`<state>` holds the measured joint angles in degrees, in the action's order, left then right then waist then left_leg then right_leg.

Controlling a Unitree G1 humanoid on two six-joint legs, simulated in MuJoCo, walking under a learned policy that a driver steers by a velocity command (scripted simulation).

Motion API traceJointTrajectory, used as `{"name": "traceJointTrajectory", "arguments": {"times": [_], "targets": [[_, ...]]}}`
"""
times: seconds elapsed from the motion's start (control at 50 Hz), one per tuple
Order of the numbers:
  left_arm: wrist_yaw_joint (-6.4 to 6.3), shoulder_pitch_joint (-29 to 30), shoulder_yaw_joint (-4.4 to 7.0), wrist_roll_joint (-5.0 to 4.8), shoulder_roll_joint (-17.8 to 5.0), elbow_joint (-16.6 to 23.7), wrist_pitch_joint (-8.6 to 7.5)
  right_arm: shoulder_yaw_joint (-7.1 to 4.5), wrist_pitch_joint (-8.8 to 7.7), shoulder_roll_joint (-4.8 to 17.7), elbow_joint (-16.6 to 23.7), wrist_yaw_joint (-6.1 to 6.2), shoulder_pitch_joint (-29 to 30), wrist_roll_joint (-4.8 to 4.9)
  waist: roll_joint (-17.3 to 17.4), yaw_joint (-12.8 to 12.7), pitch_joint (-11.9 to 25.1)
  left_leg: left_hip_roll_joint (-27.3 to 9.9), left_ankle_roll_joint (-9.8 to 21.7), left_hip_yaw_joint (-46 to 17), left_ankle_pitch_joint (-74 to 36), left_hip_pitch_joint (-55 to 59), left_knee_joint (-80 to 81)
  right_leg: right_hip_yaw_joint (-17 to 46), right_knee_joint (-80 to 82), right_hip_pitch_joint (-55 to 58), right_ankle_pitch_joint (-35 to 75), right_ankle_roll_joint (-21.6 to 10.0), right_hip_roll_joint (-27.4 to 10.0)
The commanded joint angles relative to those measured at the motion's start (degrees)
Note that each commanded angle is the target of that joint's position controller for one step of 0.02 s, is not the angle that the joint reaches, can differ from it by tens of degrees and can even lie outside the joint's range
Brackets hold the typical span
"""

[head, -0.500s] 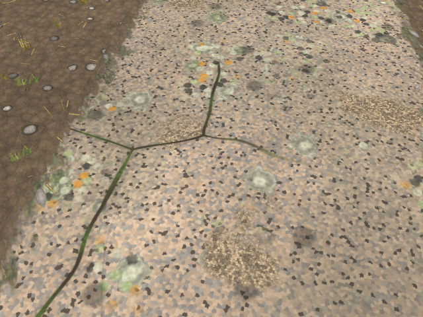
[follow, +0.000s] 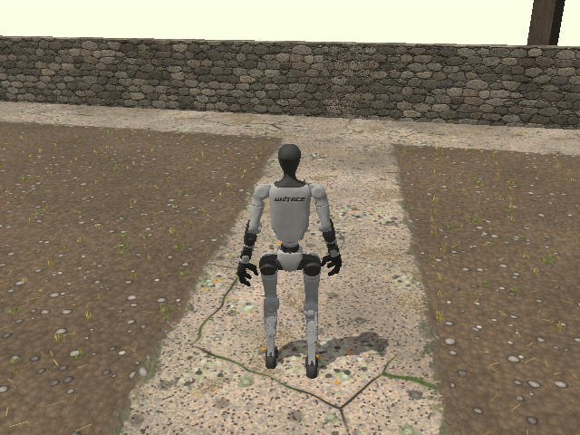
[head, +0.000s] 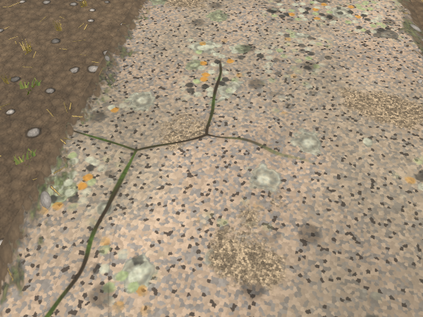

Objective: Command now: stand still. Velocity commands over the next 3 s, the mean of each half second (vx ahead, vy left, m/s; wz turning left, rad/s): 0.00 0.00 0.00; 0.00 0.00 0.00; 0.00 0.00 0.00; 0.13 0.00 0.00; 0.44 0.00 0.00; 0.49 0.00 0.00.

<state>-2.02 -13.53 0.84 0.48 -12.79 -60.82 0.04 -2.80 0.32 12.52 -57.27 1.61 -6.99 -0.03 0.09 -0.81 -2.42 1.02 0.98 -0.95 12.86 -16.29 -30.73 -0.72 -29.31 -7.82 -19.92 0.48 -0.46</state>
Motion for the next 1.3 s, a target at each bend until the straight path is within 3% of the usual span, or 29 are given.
{"name": "traceJointTrajectory", "arguments": {"times": [0.02,0.52,1.3], "targets": [[-0.24,-2.91,0.8,0.03,-5.38,0.76,-0.57,-1.03,-0.38,6.07,1.38,0.28,1.01,0.0,0.54,0.2,0.87,-3.1,2.46,-3.31,-7.46,5.89,5.03,1.12,6.19,-7.3,4.72,-0.95,-1.37],[-0.4,-9.62,0.28,-0.17,-2.14,-1.24,-1.51,0.04,-0.09,4.49,-4.41,0.7,-2.08,0.14,-0.26,0.84,-0.53,-2.36,1.75,-2.53,-5.73,5.4,5.87,1.09,7.86,-8.68,4.11,-1.49,-1.22],[-0.45,-13.33,0.62,-0.4,-0.37,-1.23,-1.61,0.44,-0.05,3.41,-5.83,1.09,-5.27,0.38,-0.34,0.9,-0.99,-2.32,1.4,-2.1,-8.87,5.86,5.23,1.05,8.06,-8.11,6.98,-1.75,-1.02]]}}
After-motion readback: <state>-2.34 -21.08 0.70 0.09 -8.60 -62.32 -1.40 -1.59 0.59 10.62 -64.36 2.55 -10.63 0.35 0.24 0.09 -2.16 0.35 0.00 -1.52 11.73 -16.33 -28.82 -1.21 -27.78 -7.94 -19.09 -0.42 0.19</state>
